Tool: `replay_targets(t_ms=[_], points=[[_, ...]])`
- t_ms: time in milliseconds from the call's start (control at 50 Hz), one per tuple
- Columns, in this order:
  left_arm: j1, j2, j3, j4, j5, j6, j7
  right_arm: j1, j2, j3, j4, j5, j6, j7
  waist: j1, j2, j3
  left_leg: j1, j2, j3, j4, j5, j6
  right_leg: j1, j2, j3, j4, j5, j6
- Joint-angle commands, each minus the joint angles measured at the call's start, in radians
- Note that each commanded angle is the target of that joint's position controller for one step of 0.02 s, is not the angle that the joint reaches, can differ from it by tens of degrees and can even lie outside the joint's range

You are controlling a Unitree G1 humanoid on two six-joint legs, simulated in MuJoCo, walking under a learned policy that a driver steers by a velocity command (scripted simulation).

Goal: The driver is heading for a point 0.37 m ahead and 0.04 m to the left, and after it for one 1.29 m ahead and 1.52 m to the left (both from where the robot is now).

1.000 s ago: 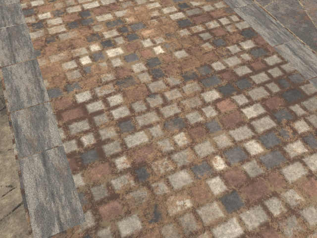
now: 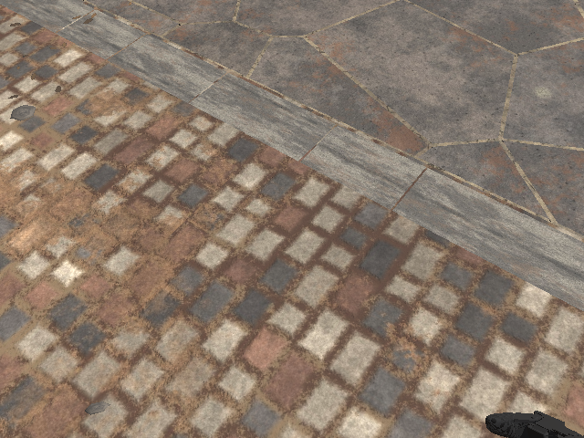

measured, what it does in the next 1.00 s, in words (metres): walks ahead, turning left: left foot, then right foot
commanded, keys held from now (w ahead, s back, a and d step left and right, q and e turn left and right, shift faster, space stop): w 0.20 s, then q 0.80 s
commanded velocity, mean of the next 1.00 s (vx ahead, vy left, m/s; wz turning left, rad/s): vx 0.22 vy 0.00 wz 0.27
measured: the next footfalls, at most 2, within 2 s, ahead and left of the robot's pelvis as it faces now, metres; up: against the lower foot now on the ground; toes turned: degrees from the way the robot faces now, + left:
left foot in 0.06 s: +0.21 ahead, +0.11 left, +0.00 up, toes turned +1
right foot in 0.52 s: +0.38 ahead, -0.07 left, +0.00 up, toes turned +7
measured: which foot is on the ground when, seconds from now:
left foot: up 0.00-0.04, down 0.06-0.54, up 0.56-0.96, down 0.98-1.00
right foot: down 0.00-0.06, up 0.08-0.50, down 0.52-0.98, up 1.00-1.00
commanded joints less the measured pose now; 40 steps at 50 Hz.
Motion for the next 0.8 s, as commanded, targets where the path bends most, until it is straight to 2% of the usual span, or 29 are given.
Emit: replay_targets(t_ms=[20, 40, 60, 80, 100, 120, 140, 160, 200, 240, 260, 300, 360, 440, 480, 500, 520, 540, 560, 580, 600, 620, 640, 660, 680, 720, 800], points=[[-0.009, 0.172, 0.031, -0.036, 0.007, -0.018, 0.007, 0.079, -0.130, -0.037, -0.039, 0.008, -0.030, -0.016, -0.098, -0.127, -0.047, 0.227, -0.073, 0.025, -0.074, -0.084, 0.061, -0.017, -0.272, 0.083, 0.183, 1.030, -0.034], [-0.030, 0.179, 0.031, -0.035, 0.007, -0.019, 0.002, 0.227, -0.147, -0.047, 0.005, 0.009, -0.039, -0.028, -0.173, -0.099, -0.120, 0.400, -0.077, 0.030, -0.137, -0.049, 0.084, -0.047, -0.234, 0.045, 0.357, 1.040, -0.018], [-0.026, 0.141, 0.020, -0.055, 0.001, -0.024, -0.005, 0.380, -0.196, -0.060, 0.030, -0.010, -0.048, -0.044, -0.229, -0.041, -0.230, 0.643, 0.077, -0.128, -0.137, -0.125, 0.126, -0.204, -0.189, 0.023, 0.601, 0.780, -0.007], [0.136, 0.037, 0.002, -0.058, -0.041, -0.020, -0.010, 0.453, -0.310, -0.091, 0.040, -0.030, -0.043, -0.043, -0.171, 0.219, -0.382, 0.932, 0.375, -0.617, -0.181, -0.154, 0.289, -0.520, -0.005, -0.069, 0.995, 0.061, 0.047], [0.106, 0.117, 0.010, -0.043, -0.006, -0.017, -0.004, 0.393, -0.236, -0.080, 0.046, 0.003, -0.027, -0.029, -0.153, 0.123, -0.326, 0.842, 0.381, -0.802, -0.312, -0.277, 0.299, -0.647, -0.016, -0.035, 1.095, -0.137, 0.035], [0.005, 0.125, 0.013, -0.061, 0.006, -0.013, -0.007, 0.281, -0.167, -0.063, 0.027, 0.013, -0.026, -0.025, -0.120, 0.027, -0.133, 0.666, 0.340, -0.632, -0.337, -0.332, 0.274, -0.685, -0.076, -0.033, 1.090, -0.047, 0.036], [-0.066, 0.113, 0.007, -0.078, 0.011, -0.014, -0.015, 0.232, -0.115, -0.049, 0.026, 0.010, -0.031, -0.021, -0.115, -0.033, -0.065, 0.557, 0.288, -0.503, -0.361, -0.261, 0.246, -0.673, -0.111, -0.042, 1.032, 0.009, 0.035], [-0.090, 0.099, 0.006, -0.086, 0.013, -0.008, -0.023, 0.234, -0.099, -0.042, 0.041, 0.007, -0.037, -0.022, -0.100, -0.011, -0.026, 0.492, 0.241, -0.401, -0.380, -0.159, 0.220, -0.654, -0.135, -0.053, 0.985, 0.023, 0.036], [-0.069, 0.076, -0.001, -0.082, 0.025, 0.012, -0.036, 0.261, -0.089, -0.035, 0.075, 0.014, -0.051, -0.023, -0.070, 0.044, -0.025, 0.421, 0.186, -0.288, -0.413, -0.048, 0.191, -0.588, -0.157, -0.075, 0.918, 0.040, 0.051], [-0.083, 0.059, -0.006, -0.087, 0.034, 0.019, -0.038, 0.303, -0.096, -0.033, 0.105, 0.027, -0.067, -0.018, -0.057, 0.043, -0.018, 0.418, 0.175, -0.231, -0.401, 0.284, 0.213, -0.595, -0.167, -0.124, 0.866, 0.045, 0.077], [-0.103, 0.049, -0.011, -0.093, 0.035, 0.019, -0.037, 0.319, -0.104, -0.033, 0.116, 0.029, -0.071, -0.017, -0.054, 0.038, -0.022, 0.424, 0.168, -0.199, -0.388, 0.441, 0.221, -0.605, -0.170, -0.144, 0.827, 0.057, 0.093], [-0.167, 0.026, -0.023, -0.114, 0.029, 0.018, -0.034, 0.337, -0.114, -0.032, 0.132, 0.027, -0.066, -0.018, -0.058, 0.043, -0.027, 0.420, 0.135, -0.134, -0.359, 0.633, 0.214, -0.601, -0.167, -0.174, 0.704, 0.108, 0.124], [-0.264, 0.019, -0.036, -0.140, 0.014, 0.020, -0.026, 0.355, -0.141, -0.039, 0.139, 0.030, -0.047, -0.022, -0.085, 0.080, -0.053, 0.414, 0.090, -0.098, -0.306, 0.684, 0.176, -0.536, -0.136, -0.201, 0.536, 0.204, 0.141], [-0.326, 0.052, -0.034, -0.162, 0.003, 0.023, -0.002, 0.384, -0.159, -0.050, 0.135, 0.027, -0.018, -0.029, -0.114, 0.089, -0.073, 0.457, 0.105, -0.176, -0.220, 0.583, 0.160, -0.498, -0.107, -0.178, 0.419, 0.217, 0.132], [-0.292, 0.069, -0.029, -0.156, 0.001, 0.014, 0.007, 0.361, -0.164, -0.057, 0.121, 0.025, -0.006, -0.036, -0.097, 0.087, -0.067, 0.458, 0.113, -0.246, -0.165, 0.471, 0.144, -0.440, -0.106, -0.152, 0.320, 0.205, 0.117], [-0.246, 0.075, -0.026, -0.144, 0.004, 0.005, 0.013, 0.332, -0.169, -0.062, 0.109, 0.032, -0.001, -0.039, -0.067, 0.068, -0.064, 0.433, 0.097, -0.263, -0.112, 0.379, 0.122, -0.363, -0.110, -0.149, 0.212, 0.270, 0.107], [-0.195, 0.109, -0.016, -0.135, 0.018, -0.010, 0.021, 0.325, -0.153, -0.061, 0.094, 0.041, -0.002, -0.039, -0.052, 0.009, -0.092, 0.372, 0.050, -0.253, -0.007, 0.258, 0.090, -0.236, -0.182, -0.096, 0.144, 0.409, 0.086], [-0.126, 0.189, -0.001, -0.148, 0.033, -0.018, 0.032, 0.346, -0.089, -0.045, 0.051, 0.051, -0.007, -0.042, -0.051, -0.160, -0.201, 0.265, -0.030, -0.172, 0.225, -0.083, 0.052, -0.064, -0.440, 0.098, 0.170, 0.788, 0.025], [-0.144, 0.230, 0.015, -0.153, 0.002, 0.008, 0.024, 0.488, -0.057, -0.045, 0.058, 0.056, 0.016, -0.054, -0.098, -0.324, -0.294, 0.133, -0.165, -0.048, 0.429, -0.670, 0.037, 0.010, -0.617, 0.269, 0.188, 1.036, -0.131], [-0.163, 0.160, 0.006, -0.173, -0.013, 0.025, 0.021, 0.475, -0.132, -0.061, 0.090, 0.027, 0.039, -0.060, -0.092, -0.176, -0.265, 0.093, -0.109, -0.064, 0.554, -0.645, 0.032, -0.058, -0.582, 0.258, 0.147, 0.837, -0.162], [-0.222, 0.096, -0.012, -0.187, -0.009, 0.029, 0.024, 0.407, -0.137, -0.069, 0.087, 0.013, 0.052, -0.053, -0.102, -0.110, -0.159, 0.078, -0.079, -0.076, 0.581, -0.561, 0.021, -0.162, -0.511, 0.161, 0.103, 0.666, -0.135], [-0.285, 0.070, -0.022, -0.200, 0.000, 0.037, 0.029, 0.373, -0.125, -0.070, 0.076, 0.010, 0.063, -0.046, -0.124, -0.112, -0.107, 0.085, -0.053, -0.076, 0.568, -0.499, 0.004, -0.239, -0.457, 0.084, 0.063, 0.548, -0.101], [-0.306, 0.069, -0.023, -0.204, 0.005, 0.039, 0.035, 0.348, -0.122, -0.072, 0.065, 0.006, 0.076, -0.037, -0.130, -0.150, -0.074, 0.091, -0.039, -0.071, 0.562, -0.452, -0.012, -0.287, -0.422, 0.021, 0.037, 0.507, -0.085], [-0.308, 0.078, -0.020, -0.205, 0.010, 0.040, 0.038, 0.358, -0.115, -0.071, 0.066, 0.004, 0.088, -0.031, -0.134, -0.174, -0.070, 0.116, -0.047, -0.052, 0.585, -0.420, -0.028, -0.322, -0.397, -0.031, 0.032, 0.517, -0.086], [-0.301, 0.081, -0.018, -0.204, 0.012, 0.039, 0.037, 0.361, -0.113, -0.072, 0.062, 0.007, 0.097, -0.027, -0.137, -0.166, -0.083, 0.127, -0.052, -0.046, 0.591, -0.401, -0.036, -0.329, -0.392, -0.061, 0.034, 0.530, -0.092], [-0.287, 0.091, -0.013, -0.203, 0.013, 0.037, 0.036, 0.340, -0.110, -0.071, 0.046, 0.014, 0.107, -0.022, -0.133, -0.153, -0.098, 0.119, -0.049, -0.040, 0.558, -0.381, -0.045, -0.313, -0.403, -0.095, 0.033, 0.502, -0.105], [-0.275, 0.116, -0.001, -0.201, 0.017, 0.047, 0.030, 0.253, -0.100, -0.060, -0.002, 0.012, 0.123, -0.002, -0.106, -0.172, -0.091, 0.138, -0.019, -0.017, 0.383, -0.364, -0.043, -0.302, -0.420, -0.134, 0.016, 0.300, -0.101]])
